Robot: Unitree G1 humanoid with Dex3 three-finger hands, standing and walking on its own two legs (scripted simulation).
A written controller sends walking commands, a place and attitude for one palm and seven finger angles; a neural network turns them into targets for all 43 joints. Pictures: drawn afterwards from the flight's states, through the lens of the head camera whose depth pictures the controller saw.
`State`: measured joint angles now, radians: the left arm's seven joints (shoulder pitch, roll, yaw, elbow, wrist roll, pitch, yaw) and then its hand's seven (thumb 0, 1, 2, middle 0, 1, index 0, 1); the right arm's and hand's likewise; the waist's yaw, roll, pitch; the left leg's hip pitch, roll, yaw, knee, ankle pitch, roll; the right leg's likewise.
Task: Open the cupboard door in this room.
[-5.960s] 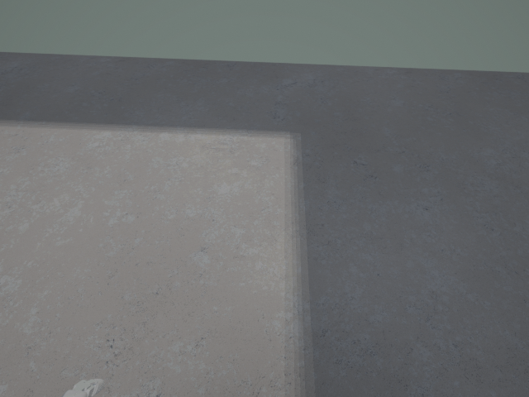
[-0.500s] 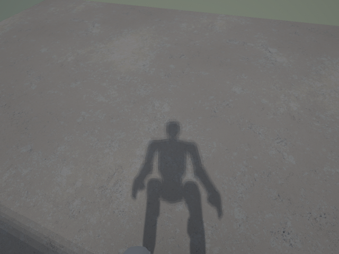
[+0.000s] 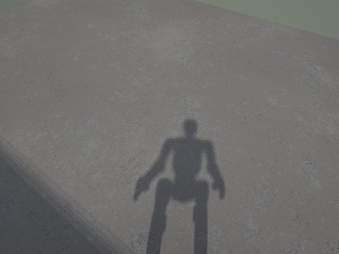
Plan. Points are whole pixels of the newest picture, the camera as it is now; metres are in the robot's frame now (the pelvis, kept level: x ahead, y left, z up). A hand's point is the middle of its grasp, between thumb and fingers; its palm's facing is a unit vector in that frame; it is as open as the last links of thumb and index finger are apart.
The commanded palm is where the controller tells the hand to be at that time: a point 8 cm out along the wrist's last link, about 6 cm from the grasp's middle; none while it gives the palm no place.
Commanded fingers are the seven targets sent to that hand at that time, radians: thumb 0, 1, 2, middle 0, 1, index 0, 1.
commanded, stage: turn or walk to find it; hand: left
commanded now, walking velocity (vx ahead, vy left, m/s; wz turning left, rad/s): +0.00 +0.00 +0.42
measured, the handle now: out of the picture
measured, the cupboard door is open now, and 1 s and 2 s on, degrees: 0 0 0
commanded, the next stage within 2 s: none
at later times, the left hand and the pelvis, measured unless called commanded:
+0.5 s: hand out of the picture -0.02 +0.18 -0.17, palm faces +0.28 -0.93 -0.25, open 7.3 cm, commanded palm none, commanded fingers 0.00 0.90 0.90 -0.20 -0.30 -0.20 -0.30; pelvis -0.03 -0.02 +0.00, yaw +15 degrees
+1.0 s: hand out of the picture -0.03 +0.21 -0.15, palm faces +0.45 -0.85 -0.27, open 7.4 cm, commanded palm none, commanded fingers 0.00 0.90 0.90 -0.20 -0.30 -0.20 -0.30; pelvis -0.04 -0.02 +0.00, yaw +26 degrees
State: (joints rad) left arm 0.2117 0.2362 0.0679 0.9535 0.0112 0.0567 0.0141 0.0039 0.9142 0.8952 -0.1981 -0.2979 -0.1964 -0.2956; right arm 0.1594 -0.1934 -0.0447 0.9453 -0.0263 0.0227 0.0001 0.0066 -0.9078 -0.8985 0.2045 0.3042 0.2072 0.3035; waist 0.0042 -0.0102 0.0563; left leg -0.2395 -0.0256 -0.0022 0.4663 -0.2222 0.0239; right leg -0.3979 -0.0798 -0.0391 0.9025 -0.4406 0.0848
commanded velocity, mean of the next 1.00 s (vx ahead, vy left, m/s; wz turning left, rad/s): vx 0.00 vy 0.00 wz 0.42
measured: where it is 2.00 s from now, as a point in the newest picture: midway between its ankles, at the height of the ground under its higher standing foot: outside the picture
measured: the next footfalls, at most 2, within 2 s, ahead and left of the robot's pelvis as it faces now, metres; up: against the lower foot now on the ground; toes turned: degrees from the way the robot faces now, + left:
right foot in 0.10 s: +0.04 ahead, -0.13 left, +0.00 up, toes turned -1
left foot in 0.56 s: -0.04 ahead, +0.11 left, +0.00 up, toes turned +22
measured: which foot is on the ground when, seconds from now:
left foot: down 0.00-0.12, up 0.14-0.54, down 0.56-1.00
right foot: up 0.00-0.08, down 0.10-0.58, up 0.60-1.00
